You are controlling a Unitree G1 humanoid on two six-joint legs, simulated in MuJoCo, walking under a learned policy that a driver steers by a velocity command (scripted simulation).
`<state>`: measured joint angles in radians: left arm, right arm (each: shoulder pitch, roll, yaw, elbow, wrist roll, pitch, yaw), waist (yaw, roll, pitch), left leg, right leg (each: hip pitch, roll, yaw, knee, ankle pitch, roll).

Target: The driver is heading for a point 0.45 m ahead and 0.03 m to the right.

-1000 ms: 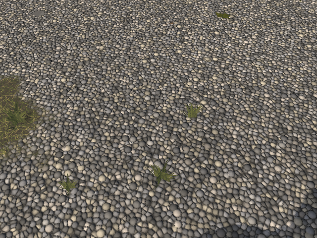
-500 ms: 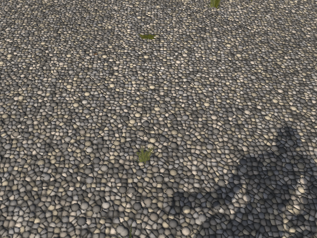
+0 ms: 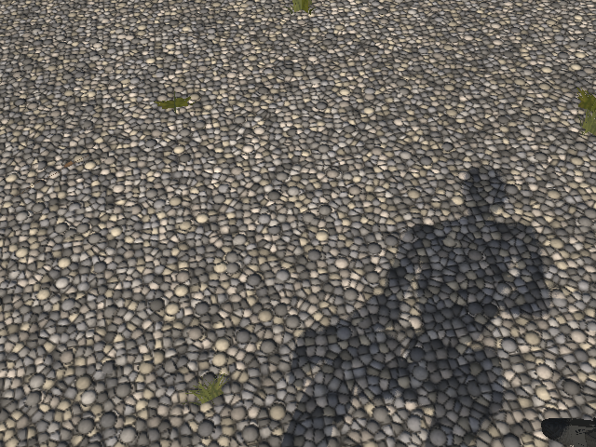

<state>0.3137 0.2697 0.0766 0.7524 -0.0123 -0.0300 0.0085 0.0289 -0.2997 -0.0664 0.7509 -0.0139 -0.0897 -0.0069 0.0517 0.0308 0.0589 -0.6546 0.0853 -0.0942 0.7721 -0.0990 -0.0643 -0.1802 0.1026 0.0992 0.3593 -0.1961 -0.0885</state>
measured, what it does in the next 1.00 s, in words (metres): walks ahead, turning right: left foot, then right foot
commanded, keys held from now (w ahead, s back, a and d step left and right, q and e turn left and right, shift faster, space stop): e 0.48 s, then no key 0.44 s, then w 0.08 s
